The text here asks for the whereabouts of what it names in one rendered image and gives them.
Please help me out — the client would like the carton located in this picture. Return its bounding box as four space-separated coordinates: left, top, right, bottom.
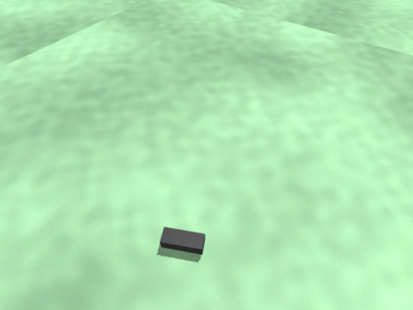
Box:
160 227 205 254

